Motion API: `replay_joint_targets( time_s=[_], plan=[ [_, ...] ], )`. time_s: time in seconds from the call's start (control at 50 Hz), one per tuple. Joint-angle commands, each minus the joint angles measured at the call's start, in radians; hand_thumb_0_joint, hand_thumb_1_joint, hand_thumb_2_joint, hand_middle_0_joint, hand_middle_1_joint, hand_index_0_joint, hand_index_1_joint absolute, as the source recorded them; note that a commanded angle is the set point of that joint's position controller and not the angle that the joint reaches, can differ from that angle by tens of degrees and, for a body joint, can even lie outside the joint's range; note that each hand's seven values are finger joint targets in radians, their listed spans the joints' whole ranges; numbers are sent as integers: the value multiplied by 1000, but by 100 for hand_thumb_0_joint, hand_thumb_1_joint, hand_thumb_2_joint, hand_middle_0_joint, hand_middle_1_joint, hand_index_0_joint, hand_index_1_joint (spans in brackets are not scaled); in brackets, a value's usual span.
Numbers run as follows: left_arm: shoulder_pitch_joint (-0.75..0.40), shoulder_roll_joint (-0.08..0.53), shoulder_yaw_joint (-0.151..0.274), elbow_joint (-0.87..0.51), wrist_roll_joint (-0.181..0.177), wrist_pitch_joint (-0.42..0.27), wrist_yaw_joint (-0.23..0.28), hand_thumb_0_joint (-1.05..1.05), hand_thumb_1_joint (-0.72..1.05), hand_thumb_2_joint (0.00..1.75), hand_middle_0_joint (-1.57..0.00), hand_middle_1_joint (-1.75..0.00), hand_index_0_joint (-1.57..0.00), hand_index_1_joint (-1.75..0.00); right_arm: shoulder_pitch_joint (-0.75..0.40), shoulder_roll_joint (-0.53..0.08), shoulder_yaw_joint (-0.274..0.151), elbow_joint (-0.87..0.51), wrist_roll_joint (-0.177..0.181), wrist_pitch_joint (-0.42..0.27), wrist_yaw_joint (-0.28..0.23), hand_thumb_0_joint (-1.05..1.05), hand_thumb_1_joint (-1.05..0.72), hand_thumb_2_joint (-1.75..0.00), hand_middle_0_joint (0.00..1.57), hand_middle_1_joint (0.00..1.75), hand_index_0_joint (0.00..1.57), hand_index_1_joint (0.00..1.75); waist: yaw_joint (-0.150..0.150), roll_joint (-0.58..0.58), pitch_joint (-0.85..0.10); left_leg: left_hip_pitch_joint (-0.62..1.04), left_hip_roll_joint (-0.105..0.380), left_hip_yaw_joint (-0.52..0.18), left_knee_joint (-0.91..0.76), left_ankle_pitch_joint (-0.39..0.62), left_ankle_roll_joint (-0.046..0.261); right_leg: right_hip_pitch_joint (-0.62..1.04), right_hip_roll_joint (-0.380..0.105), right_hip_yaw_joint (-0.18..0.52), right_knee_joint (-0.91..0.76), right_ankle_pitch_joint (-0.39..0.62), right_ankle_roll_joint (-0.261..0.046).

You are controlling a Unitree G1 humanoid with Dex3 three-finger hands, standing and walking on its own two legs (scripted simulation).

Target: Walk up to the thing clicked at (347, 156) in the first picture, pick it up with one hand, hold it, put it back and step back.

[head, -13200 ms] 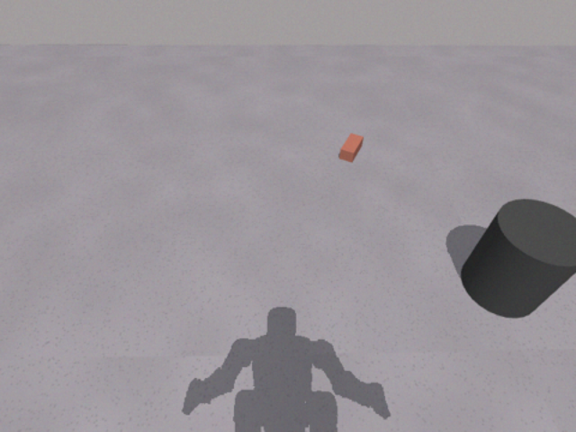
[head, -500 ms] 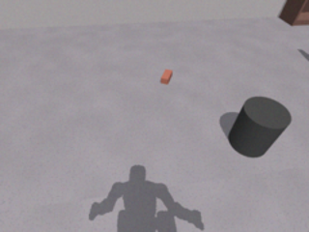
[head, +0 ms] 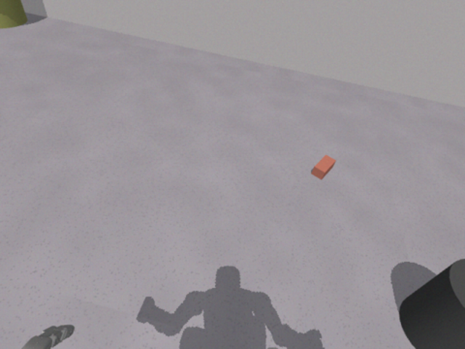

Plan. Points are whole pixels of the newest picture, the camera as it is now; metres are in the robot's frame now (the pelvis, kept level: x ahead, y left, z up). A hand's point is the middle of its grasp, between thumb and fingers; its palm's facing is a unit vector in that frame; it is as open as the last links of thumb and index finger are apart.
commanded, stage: walk up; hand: left
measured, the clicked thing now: (323, 167) +1.44 -0.67 -0.74
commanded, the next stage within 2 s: none
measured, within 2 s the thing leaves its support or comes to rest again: neither
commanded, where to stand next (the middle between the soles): +1.40 -1.12 m, yaw +52 degrees
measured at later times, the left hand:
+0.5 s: hand out of the picture +0.13 +0.12 -0.16, palm faces +0.35 -0.86 -0.37, open 7.4 cm
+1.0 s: hand (238, 227) +0.48 -0.02 -0.16, palm faces +0.44 -0.82 -0.37, open 7.4 cm
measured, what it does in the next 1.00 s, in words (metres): walks ahead, turning left: right foot, then left foot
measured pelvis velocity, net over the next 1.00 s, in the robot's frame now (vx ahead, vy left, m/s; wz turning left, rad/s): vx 0.50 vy -0.34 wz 0.57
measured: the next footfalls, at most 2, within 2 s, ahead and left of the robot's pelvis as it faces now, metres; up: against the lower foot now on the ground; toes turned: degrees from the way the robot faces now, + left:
right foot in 0.16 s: +0.22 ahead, -0.24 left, +0.00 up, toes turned +4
left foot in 0.52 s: +0.37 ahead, -0.04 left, +0.00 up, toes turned +26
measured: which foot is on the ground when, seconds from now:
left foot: down 0.00-0.18, up 0.20-0.50, down 0.52-0.92, up 0.94-1.00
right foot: up 0.00-0.14, down 0.16-0.54, up 0.56-0.88, down 0.90-1.00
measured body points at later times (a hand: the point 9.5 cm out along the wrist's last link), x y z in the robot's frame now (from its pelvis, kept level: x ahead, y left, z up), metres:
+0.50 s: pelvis +0.25 -0.16 -0.02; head +0.27 -0.13 +0.43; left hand +0.11 +0.17 -0.13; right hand +0.50 -0.41 -0.10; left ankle +0.33 -0.04 -0.72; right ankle +0.18 -0.24 -0.74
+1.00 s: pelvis +0.50 -0.34 -0.05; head +0.52 -0.31 +0.40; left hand +0.46 +0.02 -0.13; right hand +0.71 -0.67 -0.12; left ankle +0.38 -0.15 -0.68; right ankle +0.62 -0.41 -0.74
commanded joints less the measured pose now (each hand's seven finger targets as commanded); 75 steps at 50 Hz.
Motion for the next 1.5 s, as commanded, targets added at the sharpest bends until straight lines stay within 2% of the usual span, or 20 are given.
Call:
replay_joint_targets(
  time_s=[0.0, 0.12, 0.16, 0.18, 0.28, 0.44, 0.48, 0.5, 0.54, 0.64, 0.82, 0.88, 0.9, 0.92, 0.94, 1.02, 1.12, 1.26, 1.32, 1.48],
  plan=[
    [-145, 197, 75, -150, -5, -30, 10, 0, 90, 90, -20, -30, -20, -30, -87, -395, -107, -90, -2, -38, -37, 0, -90, -90, 20, 30, 20, 30, 19, 265, 26, -83, 218, -251, -218, -326, 181, -26, -29, 17, -118, -18, 8],
    [106, 194, 99, -76, -10, -52, 37, 0, 90, 90, -20, -30, -20, -30, -207, -378, -105, -115, -22, -15, -53, 0, -90, -90, 20, 30, 20, 30, 165, 260, -37, -347, 170, -163, 132, -95, 142, 501, 10, -89, -398, -59, -51],
    [332, 389, 143, -29, 14, -79, 74, 0, 90, 90, -20, -30, -20, -30, -188, -177, -44, -165, -3, -18, -59, 0, -90, -90, 20, 30, 20, 30, 264, -351, -75, -836, -105, 125, 835, -380, 47, 762, -312, 427, -756, -543, -94],
    [151, 394, 122, -84, -2, -80, 75, 0, 90, 90, -20, -30, -20, -30, -165, -249, -64, -141, -8, -7, -68, 0, -90, -90, 20, 30, 20, 30, 161, -279, -12, -776, -7, 43, 937, -320, 50, 535, -382, 653, -911, -676, -162],
    [21, 229, 73, -51, -4, -84, 86, 0, 90, 90, -20, -30, -20, -30, -57, -261, -61, -53, 11, -2, -16, 0, -90, -90, 20, 30, 20, 30, 49, -124, 80, -505, 102, 76, 622, -108, 37, 349, -149, -21, -681, -82, -190],
    [53, 199, 55, -149, 0, -60, 83, 0, 90, 90, -20, -30, -20, -30, 91, -202, -62, -109, 26, 8, -32, 0, -90, -90, 20, 30, 20, 30, -13, 8, -47, -51, -5, 219, 221, 144, 75, 295, -134, -239, -431, 425, -170],
    [107, 156, 32, -187, -2, -63, 93, 0, 90, 90, -20, -30, -20, -30, 282, -287, -106, -93, 15, 11, -68, 0, -90, -90, 20, 30, 20, 30, -108, 124, -150, 329, 58, 60, 138, 71, 160, 59, -55, -259, -55, 489, -101],
    [130, 108, 20, -210, 12, -65, 95, 0, 90, 90, -20, -30, -20, -30, 331, -363, -132, -107, 1, 10, -89, 0, -90, -90, 20, 30, 20, 30, -119, 319, -167, 478, 296, -340, 64, -37, 227, -200, 50, -212, 175, -100, -70],
    [147, 259, 51, -221, 11, -40, 94, 0, 90, 90, -20, -30, -20, -30, 179, -421, -133, -200, 55, 2, -109, 0, -90, -90, 20, 30, 20, 30, -74, 112, -143, 286, 540, -803, -115, -285, 353, -306, 28, 49, 433, -244, -15],
    [191, 216, 68, -183, 0, -20, 76, 0, 90, 90, -20, -30, -20, -30, 40, -320, -81, -200, 16, -32, -94, 0, -90, -90, 20, 30, 20, 30, 36, 209, 0, -188, 264, -209, 7, 15, 235, -59, -65, 28, 230, -135, -44],
    [40, 183, 92, -236, -2, -5, 47, 0, 90, 90, -20, -30, -20, -30, 19, -422, -113, -177, -26, -34, -88, 0, -90, -90, 20, 30, 20, 30, 9, 382, 23, -386, 239, -245, 11, -287, 214, 49, -27, -55, -40, -89, -46],
    [349, 214, 130, -129, 2, -13, 63, 0, 90, 90, -20, -30, -20, -30, -103, -327, -76, -190, -35, -9, -101, 0, -90, -90, 20, 30, 20, 30, 216, 173, -89, -649, 101, -7, 459, -156, 125, 560, 56, -128, -320, -62, -50],
    [431, 312, 147, -120, 29, -28, 79, 0, 90, 90, -20, -30, -20, -30, -40, -184, -32, -188, -19, -2, -108, 0, -90, -90, 20, 30, 20, 30, 267, -196, -87, -840, -54, 92, 819, -353, 68, 585, -132, 183, -551, -284, -62],
    [217, 390, 145, -179, 8, -37, 99, 0, 90, 90, -20, -30, -20, -30, 4, -217, -53, -191, -14, 5, -131, 0, -90, -90, 20, 30, 20, 30, 128, -290, -82, -858, -26, 59, 938, -391, 55, 497, -301, 604, -789, -454, -165],
    [98, 374, 146, -221, -18, -39, 108, 0, 90, 90, -20, -30, -20, -30, 12, -270, -67, -143, -6, 8, -136, 0, -90, -90, 20, 30, 20, 30, 70, -151, -45, -773, 55, -7, 966, -282, 55, 395, -305, 591, -811, -577, -188],
    [28, 212, 98, -181, -9, -45, 116, 0, 90, 90, -20, -30, -20, -30, 154, -274, -64, -5, 9, 5, -105, 0, -90, -90, 20, 30, 20, 30, -8, -78, 27, -572, 71, 43, 738, -152, 52, 287, -117, 112, -618, -260, -227],
    [76, 148, 77, -190, 0, -40, 111, 0, 90, 90, -20, -30, -20, -30, 124, -242, -48, -24, 1, 10, -99, 0, -90, -90, 20, 30, 20, 30, 28, -51, 51, -479, 31, 103, 495, -122, 38, 359, -134, 54, -658, -73, -270],
    [42, 126, 52, -277, 18, -25, 109, 0, 90, 90, -20, -30, -20, -30, 292, -239, -53, -47, 22, 16, -105, 0, -90, -90, 20, 30, 20, 30, -74, 101, 0, 34, 45, 132, 168, 73, 119, 119, -75, -109, -376, 361, -100],
    [80, 181, 68, -323, 26, -18, 119, 0, 90, 90, -20, -30, -20, -30, 288, -427, -113, -141, 26, 15, -156, 0, -90, -90, 20, 30, 20, 30, -108, 275, -110, 251, 661, -785, -39, 129, 464, -336, 91, 69, 460, -347, 77],
    [83, 159, 73, -253, -13, 11, 69, 0, 90, 90, -20, -30, -20, -30, 50, -385, -86, -158, -18, -24, -114, 0, -90, -90, 20, 30, 20, 30, -18, 306, 37, -220, 265, -29, 108, 215, 233, -52, 4, 5, 107, -117, -30]
  ],
)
